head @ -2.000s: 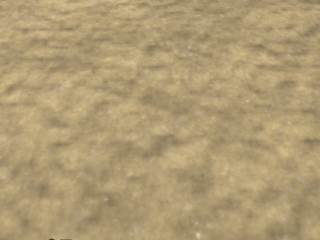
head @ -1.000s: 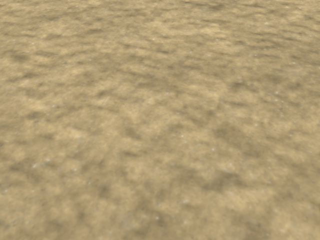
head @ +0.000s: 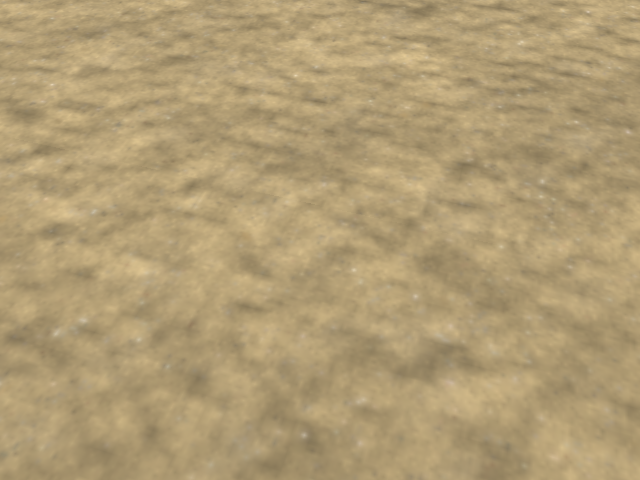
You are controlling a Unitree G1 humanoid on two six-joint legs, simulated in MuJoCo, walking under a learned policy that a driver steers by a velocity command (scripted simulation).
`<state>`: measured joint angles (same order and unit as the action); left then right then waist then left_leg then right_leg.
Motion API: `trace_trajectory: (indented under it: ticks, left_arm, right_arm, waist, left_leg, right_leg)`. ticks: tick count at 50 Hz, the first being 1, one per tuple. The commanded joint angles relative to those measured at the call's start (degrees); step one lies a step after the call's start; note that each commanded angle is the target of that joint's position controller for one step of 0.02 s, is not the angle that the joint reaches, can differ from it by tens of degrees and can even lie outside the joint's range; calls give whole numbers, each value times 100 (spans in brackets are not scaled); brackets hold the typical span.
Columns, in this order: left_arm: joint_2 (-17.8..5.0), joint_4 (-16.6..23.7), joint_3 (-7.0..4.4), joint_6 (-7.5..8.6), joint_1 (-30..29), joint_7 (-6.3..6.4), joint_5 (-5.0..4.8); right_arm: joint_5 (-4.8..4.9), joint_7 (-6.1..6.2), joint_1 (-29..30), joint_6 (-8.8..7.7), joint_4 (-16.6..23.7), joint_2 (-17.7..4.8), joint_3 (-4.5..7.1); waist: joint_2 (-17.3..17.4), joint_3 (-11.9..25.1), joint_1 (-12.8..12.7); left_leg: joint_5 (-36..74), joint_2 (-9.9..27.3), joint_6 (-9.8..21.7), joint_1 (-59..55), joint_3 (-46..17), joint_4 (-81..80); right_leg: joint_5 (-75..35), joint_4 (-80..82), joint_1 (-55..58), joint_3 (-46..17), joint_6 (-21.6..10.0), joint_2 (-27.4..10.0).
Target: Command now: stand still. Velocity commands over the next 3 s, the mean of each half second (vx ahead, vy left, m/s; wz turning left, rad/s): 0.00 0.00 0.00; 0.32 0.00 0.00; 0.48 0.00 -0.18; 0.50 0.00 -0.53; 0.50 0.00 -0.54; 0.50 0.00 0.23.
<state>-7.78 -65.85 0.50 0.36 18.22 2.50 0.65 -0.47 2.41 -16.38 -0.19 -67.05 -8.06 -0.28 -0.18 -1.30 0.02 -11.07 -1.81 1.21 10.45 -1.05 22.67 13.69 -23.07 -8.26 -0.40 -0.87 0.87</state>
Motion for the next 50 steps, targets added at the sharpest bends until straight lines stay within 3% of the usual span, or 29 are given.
trace_trajectory:
  ticks: [1, 23, 24, 27, 29, 31, 32, 34, 35, 37, 38, 39, 40, 41, 42, 44, 46, 48, 50]
  left_arm:
    - [-402, 17, -58, 18, 450, 16, 0]
    - [-314, -24, -67, 33, 555, 28, -2]
    - [-290, -40, -61, 31, 605, 25, 6]
    - [-530, 45, -180, -35, 632, 1, 30]
    - [-579, 96, -228, -54, 835, -22, 30]
    - [-778, 8, -328, -19, 1249, -16, 33]
    - [-854, 13, -379, 3, 1245, -23, 47]
    - [-902, 121, -424, 71, 1003, -60, 69]
    - [-924, 183, -439, 97, 805, -74, 49]
    - [-785, 375, -428, 153, 264, -96, -11]
    - [-548, 535, -364, 231, 10, -122, 7]
    - [-139, 783, -260, 310, -63, -189, -4]
    - [-621, 855, -363, 322, -224, -240, 194]
    - [-580, 873, -368, 351, -337, -300, 219]
    - [-429, 841, -336, 398, -301, -348, 153]
    - [-465, 818, -374, 396, -282, -420, 146]
    - [-461, 846, -398, 323, -323, -443, 146]
    - [-414, 1016, -387, 266, -719, -442, 131]
    - [-352, 1290, -337, 246, -1370, -444, 105]
  right_arm:
    - [-1, 16, -389, -19, 31, -419, 56]
    - [-1, 31, -538, -28, 13, -319, 61]
    - [-7, 29, -579, -24, 0, -289, 52]
    - [-42, -2, -549, 29, 117, -434, 137]
    - [-88, -54, -380, 19, 305, -337, 138]
    - [-150, -123, -91, -96, 544, -81, 90]
    - [-192, -154, 65, -168, 665, -137, 102]
    - [-151, -226, 62, -297, 802, -259, 154]
    - [-118, -257, -146, -349, 799, -210, 158]
    - [-20, -244, -1209, -421, 437, -147, 208]
    - [-60, -183, -1871, -461, 275, -447, 305]
    - [-47, -164, -2650, -450, 141, -1153, 495]
    - [-67, -152, -2540, -370, 98, -1036, 486]
    - [-92, -165, -1932, -379, 320, -808, 415]
    - [-94, -176, -1523, -423, 470, -740, 386]
    - [-67, -154, -1285, -522, 545, -552, 298]
    - [-48, -135, -1549, -581, 426, -479, 243]
    - [-44, -125, -1779, -604, 338, -461, 197]
    - [-55, -121, -1784, -612, 346, -469, 157]
  waist:
    - [3, -318, -1]
    - [6, -360, 0]
    - [3, -241, -4]
    - [-153, -506, -36]
    - [-329, -945, -163]
    - [-861, -992, -331]
    - [-882, -1053, -346]
    - [-685, -969, -187]
    - [-695, -971, -12]
    - [-422, -899, 516]
    - [323, -775, 784]
    - [1806, -429, 967]
    - [1230, -732, 764]
    - [506, -985, 467]
    - [280, -959, 281]
    - [236, -773, 84]
    - [394, -573, 42]
    - [466, -535, 68]
    - [516, -660, 136]
  left_leg:
    - [424, 570, 142, 18, -548, -384]
    - [547, 583, 131, -20, -514, -330]
    - [136, 535, 138, -64, -494, -370]
    - [-1943, 205, 321, 416, -336, 5]
    - [-2541, 93, 391, 1164, -298, 429]
    - [-1635, -75, 306, 1754, 220, 1413]
    - [-1261, 84, 288, 1829, 346, 1747]
    - [-1341, 221, 318, 1603, 315, 1742]
    - [-1329, 217, 362, 1158, 369, 1311]
    - [-881, -70, 408, -811, 459, 252]
    - [-1328, 600, 497, -1718, -595, -412]
    - [-2749, 1963, 974, -2302, -2977, -1482]
    - [-2849, 2333, 1231, -1802, -3565, -1548]
    - [-2543, 2155, 1195, -1387, -3065, -1508]
    - [-1873, 1930, 1100, -1162, -2539, -1561]
    - [-629, 1557, 924, -1138, -1675, -1640]
    - [919, 1363, 865, -1369, -1092, -1465]
    - [2060, 1275, 865, -1423, -705, -1333]
    - [2532, 1168, 862, -1187, -457, -1361]
  right_leg:
    - [-430, 459, -338, -496, -167, -538]
    - [-565, 441, -280, -493, -178, -536]
    - [-141, 502, -240, -484, -188, -493]
    - [2112, 450, -568, -602, -429, -335]
    - [3129, 662, -661, -1139, -693, -603]
    - [3472, 1273, -160, -2204, -1085, -1337]
    - [3300, 1471, -204, -2534, -1256, -1666]
    - [2815, 1468, -379, -2417, -1278, -1695]
    - [2655, 1312, -651, -2148, -1201, -1575]
    - [2153, 572, -1821, -1309, -877, -948]
    - [1632, -630, -2545, -636, -652, -464]
    - [1517, -2517, -3420, 411, -391, 261]
    - [1703, -3577, -3712, 190, -459, 8]
    - [1189, -3972, -3766, 4, -506, -262]
    - [689, -3995, -3606, -56, -483, -396]
    - [130, -3777, -3360, 39, -370, -507]
    - [-79, -3716, -3378, 256, -287, -413]
    - [-219, -3495, -3501, 442, -222, -345]
    - [-453, -2836, -3390, 621, -190, -260]
